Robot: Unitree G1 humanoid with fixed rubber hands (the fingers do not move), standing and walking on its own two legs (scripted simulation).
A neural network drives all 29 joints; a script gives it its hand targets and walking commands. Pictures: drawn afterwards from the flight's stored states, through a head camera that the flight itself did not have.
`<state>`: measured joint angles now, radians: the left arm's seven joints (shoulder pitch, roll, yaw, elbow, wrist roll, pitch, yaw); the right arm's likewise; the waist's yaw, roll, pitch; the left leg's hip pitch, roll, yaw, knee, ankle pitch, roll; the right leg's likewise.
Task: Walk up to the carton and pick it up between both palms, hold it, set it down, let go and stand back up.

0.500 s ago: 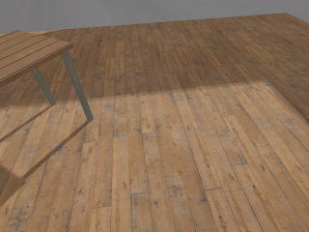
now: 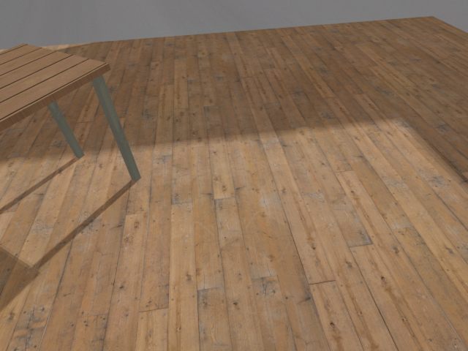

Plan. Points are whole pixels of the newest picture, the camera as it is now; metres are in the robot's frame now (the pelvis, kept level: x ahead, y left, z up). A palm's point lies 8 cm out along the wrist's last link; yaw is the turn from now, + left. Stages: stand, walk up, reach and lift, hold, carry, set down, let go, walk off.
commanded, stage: stand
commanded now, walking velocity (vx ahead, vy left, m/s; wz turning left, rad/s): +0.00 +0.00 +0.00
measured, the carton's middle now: out of the picture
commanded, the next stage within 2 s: none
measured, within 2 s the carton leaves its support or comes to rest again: neither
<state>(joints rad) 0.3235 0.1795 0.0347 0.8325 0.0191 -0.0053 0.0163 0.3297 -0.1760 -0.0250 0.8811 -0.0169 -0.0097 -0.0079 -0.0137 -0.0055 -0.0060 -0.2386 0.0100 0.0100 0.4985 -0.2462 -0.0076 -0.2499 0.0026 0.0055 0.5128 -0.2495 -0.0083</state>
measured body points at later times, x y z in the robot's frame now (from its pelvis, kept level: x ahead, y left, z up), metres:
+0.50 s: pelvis +0.00 +0.00 +0.00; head +0.00 +0.01 +0.45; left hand +0.01 +0.23 -0.15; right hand +0.01 -0.22 -0.15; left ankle +0.01 +0.13 -0.74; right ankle +0.02 -0.11 -0.74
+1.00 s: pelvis +0.00 -0.01 +0.00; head -0.01 -0.01 +0.45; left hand -0.02 +0.20 -0.16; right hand -0.05 -0.22 -0.16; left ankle +0.01 +0.13 -0.74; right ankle +0.02 -0.11 -0.74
